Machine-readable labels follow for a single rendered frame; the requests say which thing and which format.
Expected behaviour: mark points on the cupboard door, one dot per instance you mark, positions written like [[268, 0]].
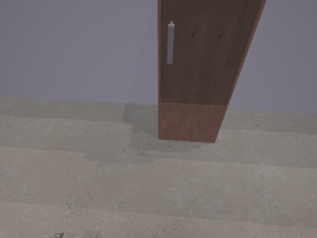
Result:
[[209, 41]]

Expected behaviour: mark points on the handle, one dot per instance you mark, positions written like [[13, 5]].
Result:
[[170, 39]]

